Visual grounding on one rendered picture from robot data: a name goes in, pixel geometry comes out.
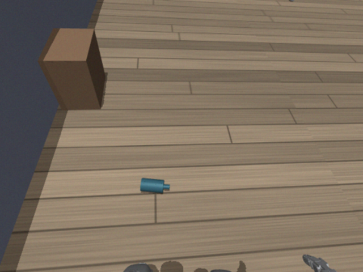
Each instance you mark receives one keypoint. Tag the right robot hand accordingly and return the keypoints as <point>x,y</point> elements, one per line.
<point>317,264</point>

